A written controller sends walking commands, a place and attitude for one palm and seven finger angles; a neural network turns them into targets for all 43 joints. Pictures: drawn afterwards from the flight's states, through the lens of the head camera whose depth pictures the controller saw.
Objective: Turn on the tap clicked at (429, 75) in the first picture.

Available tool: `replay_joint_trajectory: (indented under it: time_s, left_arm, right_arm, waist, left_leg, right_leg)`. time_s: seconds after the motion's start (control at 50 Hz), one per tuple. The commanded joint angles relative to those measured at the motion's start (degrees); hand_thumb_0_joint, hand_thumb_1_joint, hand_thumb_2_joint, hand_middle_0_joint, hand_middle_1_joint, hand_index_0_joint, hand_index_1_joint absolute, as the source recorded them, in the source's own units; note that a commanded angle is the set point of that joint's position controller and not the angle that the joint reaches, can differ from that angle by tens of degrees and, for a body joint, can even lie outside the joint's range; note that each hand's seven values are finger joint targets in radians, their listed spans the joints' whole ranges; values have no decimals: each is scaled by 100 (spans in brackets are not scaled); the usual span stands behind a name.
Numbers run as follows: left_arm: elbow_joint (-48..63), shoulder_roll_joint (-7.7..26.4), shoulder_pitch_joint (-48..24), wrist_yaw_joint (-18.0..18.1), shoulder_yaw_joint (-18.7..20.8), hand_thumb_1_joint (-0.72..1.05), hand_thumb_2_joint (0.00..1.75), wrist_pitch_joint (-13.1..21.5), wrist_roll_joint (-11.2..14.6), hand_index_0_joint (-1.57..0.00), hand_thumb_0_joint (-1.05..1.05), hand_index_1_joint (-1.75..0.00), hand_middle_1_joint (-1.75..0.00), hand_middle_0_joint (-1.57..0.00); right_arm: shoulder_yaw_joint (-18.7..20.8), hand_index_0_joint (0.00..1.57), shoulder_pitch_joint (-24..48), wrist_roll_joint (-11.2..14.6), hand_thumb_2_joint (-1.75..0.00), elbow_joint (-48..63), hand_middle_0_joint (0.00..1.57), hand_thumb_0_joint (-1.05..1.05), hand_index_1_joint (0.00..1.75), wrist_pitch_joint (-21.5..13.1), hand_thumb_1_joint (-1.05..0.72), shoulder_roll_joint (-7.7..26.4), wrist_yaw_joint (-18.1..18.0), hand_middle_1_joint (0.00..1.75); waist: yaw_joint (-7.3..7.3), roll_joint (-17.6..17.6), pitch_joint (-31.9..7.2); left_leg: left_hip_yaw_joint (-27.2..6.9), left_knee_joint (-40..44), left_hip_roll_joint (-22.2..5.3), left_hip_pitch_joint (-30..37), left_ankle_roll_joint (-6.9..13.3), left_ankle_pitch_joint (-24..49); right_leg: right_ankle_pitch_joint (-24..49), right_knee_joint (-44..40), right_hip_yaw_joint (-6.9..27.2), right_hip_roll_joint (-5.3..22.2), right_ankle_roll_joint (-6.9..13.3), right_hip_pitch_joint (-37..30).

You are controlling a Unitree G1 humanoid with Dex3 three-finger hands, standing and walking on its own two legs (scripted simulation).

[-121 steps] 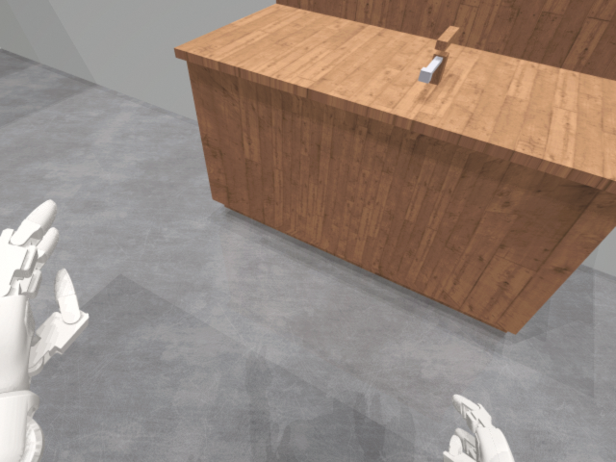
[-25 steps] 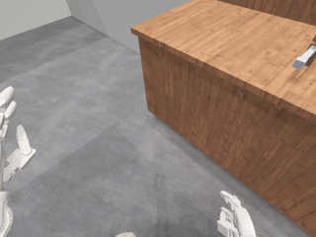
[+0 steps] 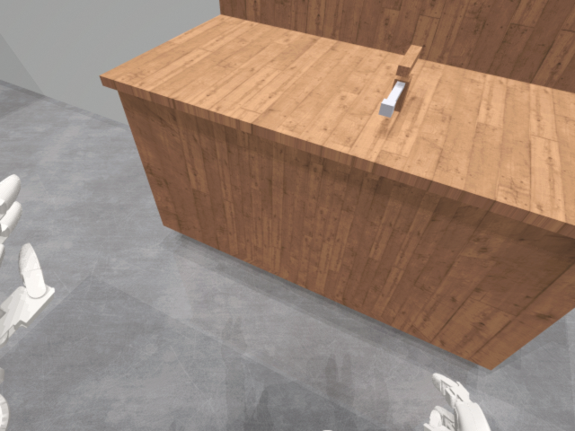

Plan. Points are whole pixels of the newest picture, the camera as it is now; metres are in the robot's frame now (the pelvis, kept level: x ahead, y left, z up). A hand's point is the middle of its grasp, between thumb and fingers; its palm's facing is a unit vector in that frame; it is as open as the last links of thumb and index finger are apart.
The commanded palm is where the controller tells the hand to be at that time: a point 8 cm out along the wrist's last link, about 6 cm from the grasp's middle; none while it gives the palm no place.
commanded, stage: turn to face it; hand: left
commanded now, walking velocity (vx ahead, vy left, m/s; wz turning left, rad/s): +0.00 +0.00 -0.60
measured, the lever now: (387, 108) +0.77 -0.16 +0.08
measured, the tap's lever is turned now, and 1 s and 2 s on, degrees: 0 0 0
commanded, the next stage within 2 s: take the last steps up to it in 1.14 s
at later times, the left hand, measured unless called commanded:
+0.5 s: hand (167, 289) +0.21 +0.14 +0.18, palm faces +0.11 -0.88 -0.45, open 7.4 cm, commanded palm +0.18 +0.20 +0.19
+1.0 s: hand (300, 330) +0.18 +0.01 +0.18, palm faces -0.19 -0.82 -0.54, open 7.4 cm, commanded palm +0.16 +0.09 +0.19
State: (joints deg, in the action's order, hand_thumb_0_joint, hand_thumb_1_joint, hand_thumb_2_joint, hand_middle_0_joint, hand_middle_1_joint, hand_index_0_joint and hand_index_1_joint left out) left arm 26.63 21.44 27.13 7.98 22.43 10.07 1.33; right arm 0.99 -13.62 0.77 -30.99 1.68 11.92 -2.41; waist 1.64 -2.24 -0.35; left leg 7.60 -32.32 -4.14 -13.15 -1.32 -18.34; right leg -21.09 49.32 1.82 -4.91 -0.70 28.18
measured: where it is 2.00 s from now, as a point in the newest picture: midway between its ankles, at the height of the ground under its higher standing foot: outside the picture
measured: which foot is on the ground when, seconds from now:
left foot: down 0.00-0.18, up 0.20-0.46, down 0.48-0.78, up 0.80-1.00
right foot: up 0.00-0.14, down 0.16-0.50, up 0.52-0.76, down 0.78-1.00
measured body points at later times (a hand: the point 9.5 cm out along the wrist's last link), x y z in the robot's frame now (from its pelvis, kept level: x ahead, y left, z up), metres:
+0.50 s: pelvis -0.06 -0.02 +0.00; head -0.03 -0.02 +0.45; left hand +0.20 +0.19 +0.20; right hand +0.02 -0.33 -0.08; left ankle -0.01 +0.10 -0.73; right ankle +0.01 -0.14 -0.73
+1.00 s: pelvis -0.13 -0.05 +0.00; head -0.09 -0.09 +0.45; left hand +0.19 +0.06 +0.21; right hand -0.14 -0.34 -0.10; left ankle -0.06 +0.07 -0.68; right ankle -0.14 -0.15 -0.73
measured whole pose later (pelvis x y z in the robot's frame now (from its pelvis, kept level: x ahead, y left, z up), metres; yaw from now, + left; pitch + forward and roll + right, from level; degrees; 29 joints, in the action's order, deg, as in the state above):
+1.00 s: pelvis -0.13 -0.05 +0.00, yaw -34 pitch +1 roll +0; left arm 33.4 24.9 32.0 7.8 23.9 12.9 2.5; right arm 0.7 -10.4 0.4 -33.3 1.2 12.6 -1.2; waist -1.9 0.8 5.7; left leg 2.4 -54.4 -4.0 -25.7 -3.9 -24.7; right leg -11.2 30.7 -0.4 -2.9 3.3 20.3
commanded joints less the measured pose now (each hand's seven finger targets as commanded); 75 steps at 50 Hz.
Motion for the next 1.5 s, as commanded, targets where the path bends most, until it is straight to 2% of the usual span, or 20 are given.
replay_joint_trajectory:
  time_s: [0.0, 0.12, 0.16, 0.18, 0.26, 0.42, 0.5, 0.58, 0.72, 0.74, 0.78, 0.82, 0.9, 1.06, 1.16, 1.24, 1.32, 1.38, 1.4, 1.48]
  left_arm:
    - [1504, 646, -1100, 27, -33, 90, 90, 385, -65, -20, 0, -30, -30, -20]
    - [1244, 962, -1371, 58, 292, 90, 90, 365, -80, -20, 0, -30, -30, -20]
    - [901, 1320, -829, 139, 727, 90, 90, 380, -71, -20, 0, -30, -30, -20]
    - [970, 1212, -750, 169, 748, 90, 90, 323, 66, -20, 0, -30, -30, -20]
    - [1498, 1169, 265, 115, 985, 90, 90, 478, 208, -20, 0, -30, -30, -20]
    - [1751, 1094, 106, 170, 817, 90, 90, 451, 195, -20, 0, -30, -30, -20]
    - [1542, 1134, -397, 129, 786, 90, 90, 523, -8, -20, 0, -30, -30, -20]
    - [1388, 587, -849, 48, 24, 90, 90, 490, -64, -20, 0, -30, -30, -20]
    - [1456, 917, -1002, 99, 253, 90, 90, 445, -49, -20, 0, -30, -30, -20]
    - [1491, 1035, -982, 107, 363, 90, 90, 465, -52, -20, 0, -30, -30, -20]
    - [1513, 1555, -622, 218, 954, 90, 90, 506, 20, -20, 0, -30, -30, -20]
    - [1558, 1422, -180, 173, 919, 90, 90, 450, 141, -20, 0, -30, -30, -20]
    - [1644, 1304, 562, 194, 1206, 90, 90, 610, 194, -20, 0, -30, -30, -20]
    - [1473, 1014, 300, 194, 751, 90, 90, 489, 127, -20, 0, -30, -30, -20]
    - [1590, 1067, -300, 155, 586, 90, 90, 584, -42, -20, 0, -30, -30, -20]
    - [1446, 650, -765, 126, -20, 90, 90, 512, -116, -20, 0, -30, -30, -20]
    - [1080, 776, -887, 195, 100, 90, 90, 442, -179, -20, 0, -30, -30, -20]
    - [994, 1155, -941, 239, 402, 90, 90, 444, -119, -20, 0, -30, -30, -20]
    - [993, 1252, -1073, 238, 507, 90, 90, 453, -94, -20, 0, -30, -30, -20]
    - [859, 1065, -136, 137, 561, 90, 90, 570, -37, -20, 0, -30, -30, -20]
  right_arm:
    - [190, 20, 487, 12, -90, 832, 20, 0, 30, -459, -90, 723, 62, 30]
    - [186, 20, 382, -4, -90, 745, 20, 0, 30, -697, -90, 743, 206, 30]
    - [135, 20, 578, -18, -90, 871, 20, 0, 30, -652, -90, 479, 195, 30]
    - [133, 20, 694, -21, -90, 838, 20, 0, 30, -571, -90, 441, 184, 30]
    - [-48, 20, 789, -49, -90, 838, 20, 0, 30, -197, -90, 306, 243, 30]
    - [92, 20, 589, -37, -90, 814, 20, 0, 30, -233, -90, 549, 71, 30]
    - [193, 20, 755, -48, -90, 885, 20, 0, 30, -329, -90, 644, -45, 30]
    - [269, 20, 624, 49, -90, 789, 20, 0, 30, -456, -90, 732, 88, 30]
    - [234, 20, 407, 10, -90, 822, 20, 0, 30, -752, -90, 775, 186, 30]
    - [237, 20, 324, 32, -90, 801, 20, 0, 30, -767, -90, 696, 212, 30]
    - [83, 20, 764, -21, -90, 967, 20, 0, 30, -716, -90, 430, 188, 30]
    - [178, 20, 728, 24, -90, 879, 20, 0, 30, -602, -90, 486, 169, 30]
    - [26, 20, 841, -30, -90, 745, 20, 0, 30, -323, -90, 330, 149, 30]
    - [178, 20, 611, 6, -90, 632, 20, 0, 30, -479, -90, 604, -49, 30]
    - [198, 20, 704, -89, -90, 656, 20, 0, 30, -653, -90, 642, -142, 30]
    - [226, 20, 473, -7, -90, 487, 20, 0, 30, -840, -90, 759, -23, 30]
    - [159, 20, 614, -22, -90, 447, 20, 0, 30, -874, -90, 729, -40, 30]
    - [113, 20, 762, -60, -90, 494, 20, 0, 30, -726, -90, 530, -62, 30]
    - [180, 20, 874, -71, -90, 456, 20, 0, 30, -734, -90, 641, -59, 30]
    - [65, 20, 832, -68, -90, 321, 20, 0, 30, -516, -90, 480, -54, 30]
  waist:
    - [-19, 1692, 237]
    - [-30, 1063, -191]
    - [52, -1101, -502]
    - [57, -1319, -681]
    - [-45, -160, -1009]
    - [-92, -192, -964]
    - [-33, 1991, -291]
    - [-52, 1649, 342]
    - [-61, 1471, -248]
    - [-92, 827, -441]
    - [79, -1154, -631]
    - [-32, -852, -770]
    - [-135, -313, -1097]
    - [-192, -116, -958]
    - [-60, 2184, -339]
    - [-164, 1773, -13]
    - [-183, 1408, -98]
    - [-165, -945, 63]
    - [-105, -898, 76]
    - [-207, -250, 12]
  left_leg:
    - [-387, 1113, -1736, -313, 639, 1632]
    - [61, -554, -1399, -284, 101, 1781]
    - [157, -2694, -133, -1734, -328, -1341]
    - [-539, -3312, -158, -1845, -337, -1700]
    - [-850, -2715, -243, -1698, -338, -858]
    - [-413, 497, 133, 426, -123, -158]
    - [-2224, 2020, -2279, -113, 1067, -28]
    - [-457, 1403, -1662, -359, 693, 942]
    - [-6, 28, -1415, -255, 198, 1213]
    - [143, -701, -1123, -356, 36, 863]
    - [-153, -2898, -22, -2064, -289, -1841]
    - [-985, -3639, -243, -2030, -279, -1117]
    - [-766, -2577, -179, -1743, -305, -621]
    - [-494, 469, 67, 250, -28, 99]
    - [-2130, 1788, -1945, -148, 1063, 1205]
    - [-878, 1066, -1308, -239, 713, 2036]
    - [-612, 726, -844, -1029, 475, -431]
    - [-199, -1988, 171, -2177, 83, -1330]
    - [-641, -2837, 35, -2283, 78, -1066]
    - [-824, -2853, -214, -2187, 7, -164]
  right_leg:
    - [-527, 110, -336, 571, -211, -173]
    - [1044, -2128, -715, 539, -74, -1823]
    - [4412, -2497, 2057, 2085, 912, -2537]
    - [3930, -2786, 2407, 2442, 1077, -2306]
    - [2318, -2647, 1572, 1835, 1138, -2205]
    - [626, -2827, 1798, 1314, 687, -900]
    - [-758, 1510, 87, 246, -108, 330]
    - [-408, 928, -278, 616, -224, 221]
    - [546, -2039, -936, 401, -187, -1662]
    - [1141, -2426, -481, 741, 5, -1929]
    - [4299, -2779, 2210, 2380, 1000, -2546]
    - [3020, -2889, 2281, 2337, 1078, -2243]
    - [3284, -2589, 1160, 1842, 1086, -2450]
    - [1396, -2707, 1348, 1533, 713, -1348]
    - [-725, 611, 5, 424, -65, -237]
    - [-437, -625, -483, 492, -112, -731]
    - [129, -2177, -872, 470, -34, -2110]
    - [-1431, -3788, 2300, 2500, 1057, -1928]
    - [-2138, -4167, 2709, 2810, 1221, -1619]
    - [-501, -3815, 1235, 2402, 1103, -1546]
